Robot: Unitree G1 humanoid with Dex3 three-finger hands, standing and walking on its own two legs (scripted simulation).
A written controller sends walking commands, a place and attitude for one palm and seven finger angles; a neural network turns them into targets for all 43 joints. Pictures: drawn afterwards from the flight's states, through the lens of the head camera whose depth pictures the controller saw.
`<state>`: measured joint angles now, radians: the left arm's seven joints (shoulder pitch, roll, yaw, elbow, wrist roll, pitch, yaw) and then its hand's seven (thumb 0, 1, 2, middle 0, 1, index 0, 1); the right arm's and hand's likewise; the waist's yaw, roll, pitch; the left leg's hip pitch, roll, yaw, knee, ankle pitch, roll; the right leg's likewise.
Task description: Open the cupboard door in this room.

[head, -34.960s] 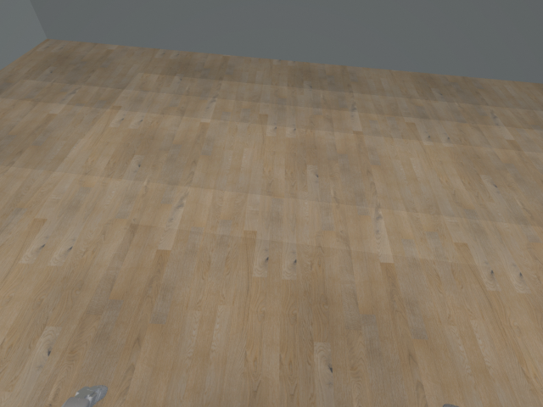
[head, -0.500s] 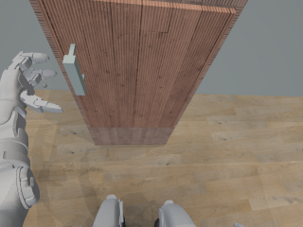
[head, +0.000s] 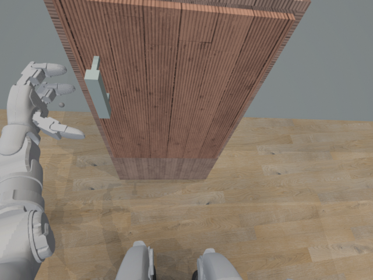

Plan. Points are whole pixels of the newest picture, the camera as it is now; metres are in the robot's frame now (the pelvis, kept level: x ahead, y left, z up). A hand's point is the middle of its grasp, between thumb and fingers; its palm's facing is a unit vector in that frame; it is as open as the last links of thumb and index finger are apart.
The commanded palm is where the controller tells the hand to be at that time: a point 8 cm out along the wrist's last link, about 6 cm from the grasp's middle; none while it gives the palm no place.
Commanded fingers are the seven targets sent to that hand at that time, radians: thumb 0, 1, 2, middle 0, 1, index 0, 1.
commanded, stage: slide the fingers in behind the handle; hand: left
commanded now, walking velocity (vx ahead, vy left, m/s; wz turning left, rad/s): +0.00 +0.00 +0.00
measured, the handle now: (100, 88) +0.50 +0.18 +0.06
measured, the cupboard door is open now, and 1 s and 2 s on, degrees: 0 0 0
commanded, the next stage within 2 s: close the thumb around the handle in 1.60 s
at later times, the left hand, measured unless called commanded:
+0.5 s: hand (80, 107) +0.45 +0.22 +0.06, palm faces +0.07 -1.00 -0.02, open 14.0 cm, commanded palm +0.43 +0.25 +0.06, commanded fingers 0.00 -0.50 0.30 -0.30 -1.20 -0.30 -1.20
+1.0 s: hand (94, 107) +0.45 +0.19 +0.06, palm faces +0.07 -1.00 -0.03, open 13.9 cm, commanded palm +0.43 +0.21 +0.06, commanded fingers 0.00 -0.50 0.30 -0.30 -1.20 -0.30 -1.20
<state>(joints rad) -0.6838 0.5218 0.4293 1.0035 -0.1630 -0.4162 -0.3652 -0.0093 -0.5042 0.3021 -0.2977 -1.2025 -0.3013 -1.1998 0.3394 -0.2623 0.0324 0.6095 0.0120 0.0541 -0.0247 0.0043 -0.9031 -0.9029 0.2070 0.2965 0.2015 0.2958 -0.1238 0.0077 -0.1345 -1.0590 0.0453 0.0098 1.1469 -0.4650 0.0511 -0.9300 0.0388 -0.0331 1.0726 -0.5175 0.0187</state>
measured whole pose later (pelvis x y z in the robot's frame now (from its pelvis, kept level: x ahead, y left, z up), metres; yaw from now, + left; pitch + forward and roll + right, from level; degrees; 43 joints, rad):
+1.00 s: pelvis +0.00 -0.03 +0.00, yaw +2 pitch +21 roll -3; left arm -0.72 0.42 0.29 1.04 -0.15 -0.44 -0.22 -0.01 -0.50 0.30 -0.31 -1.21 -0.30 -1.25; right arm 0.33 -0.26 0.01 0.65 0.01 0.05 0.00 0.00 -0.90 -0.90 0.21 0.30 0.20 0.30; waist -0.10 0.02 -0.14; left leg -1.05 0.04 -0.02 1.15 -0.46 0.01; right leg -0.93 0.04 -0.06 1.11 -0.54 -0.02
